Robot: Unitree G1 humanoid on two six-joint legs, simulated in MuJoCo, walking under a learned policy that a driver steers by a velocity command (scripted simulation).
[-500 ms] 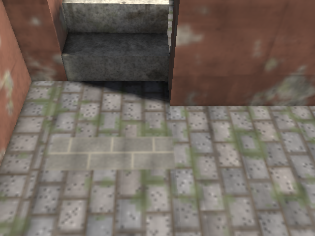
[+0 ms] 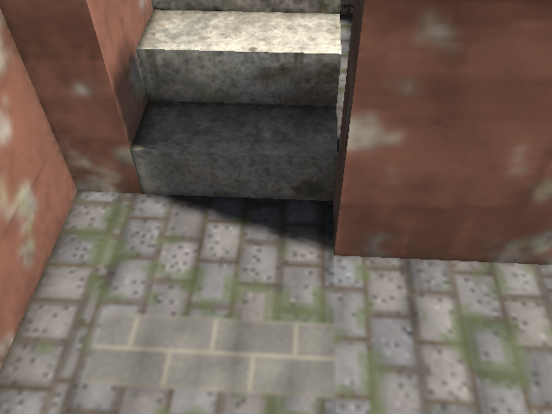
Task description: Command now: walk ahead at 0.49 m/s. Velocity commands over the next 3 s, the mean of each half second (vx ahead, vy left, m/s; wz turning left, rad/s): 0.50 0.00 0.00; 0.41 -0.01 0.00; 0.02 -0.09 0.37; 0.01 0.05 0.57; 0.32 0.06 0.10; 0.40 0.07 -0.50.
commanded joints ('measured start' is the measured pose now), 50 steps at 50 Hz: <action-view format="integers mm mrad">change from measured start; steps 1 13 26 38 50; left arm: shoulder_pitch -26 32 -152 -309 -218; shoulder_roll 145 166 117 186 252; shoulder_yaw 23 30 33 36 54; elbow -61 -39 -157 -235 -116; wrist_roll -6 -9 -7 11 16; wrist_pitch -9 40 37 -9 50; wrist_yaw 20 31 31 5 70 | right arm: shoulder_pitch -28 114 100 70 7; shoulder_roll -28 -154 -123 -193 -71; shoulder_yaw -4 -52 -15 -42 12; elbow -53 -42 8 -1 -37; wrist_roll -4 12 -17 -8 -13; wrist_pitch -6 -34 -29 18 33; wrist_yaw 4 48 32 1 2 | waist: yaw -28 -160 -27 -36 -160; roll -76 -110 2 8 -293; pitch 69 -116 18 35 -30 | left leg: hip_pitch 0 547 562 768 285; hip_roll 5 -126 54 78 -129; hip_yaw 8 81 -66 -31 73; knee -196 -522 -907 -680 -135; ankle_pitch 163 49 268 564 -338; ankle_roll -15 104 201 120 -58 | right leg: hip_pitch -75 83 -569 -395 -92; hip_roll -271 -262 -257 -140 -246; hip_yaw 170 87 116 61 52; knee -145 371 728 230 96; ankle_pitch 173 570 65 82 893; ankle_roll -144 -38 77 32 -137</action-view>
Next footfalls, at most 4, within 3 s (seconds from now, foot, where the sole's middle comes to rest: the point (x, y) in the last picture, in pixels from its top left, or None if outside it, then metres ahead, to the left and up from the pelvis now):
0.26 left None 0.34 0.16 -0.78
0.80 right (333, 384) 0.60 -0.07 -0.78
1.16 left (252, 369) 0.63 0.13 -0.78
1.54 right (353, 390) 0.59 -0.12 -0.78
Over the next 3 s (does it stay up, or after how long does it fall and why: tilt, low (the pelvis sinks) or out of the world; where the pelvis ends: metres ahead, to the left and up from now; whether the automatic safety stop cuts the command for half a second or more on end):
stays up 0.84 0.18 0.00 its command is cut before an obstacle after 0.8 s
